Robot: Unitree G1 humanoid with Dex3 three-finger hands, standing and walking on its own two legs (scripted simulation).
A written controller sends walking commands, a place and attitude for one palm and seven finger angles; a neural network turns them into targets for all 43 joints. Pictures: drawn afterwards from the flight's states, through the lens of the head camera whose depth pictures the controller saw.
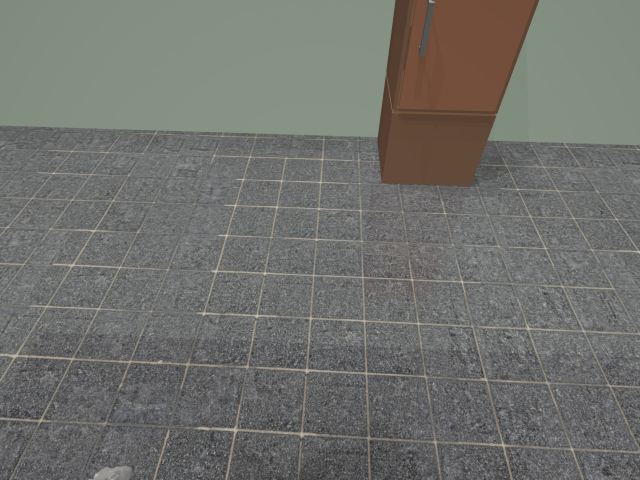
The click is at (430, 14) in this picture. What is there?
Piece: cupboard door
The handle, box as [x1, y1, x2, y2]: [419, 0, 434, 55]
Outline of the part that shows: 431,0 427,1 428,6 421,44 419,46 419,55 424,55 434,2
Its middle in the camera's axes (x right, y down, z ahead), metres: +0.38 -0.76 +1.39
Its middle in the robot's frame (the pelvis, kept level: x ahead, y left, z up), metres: +1.57 -0.31 -0.02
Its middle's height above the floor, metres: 0.75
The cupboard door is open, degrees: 0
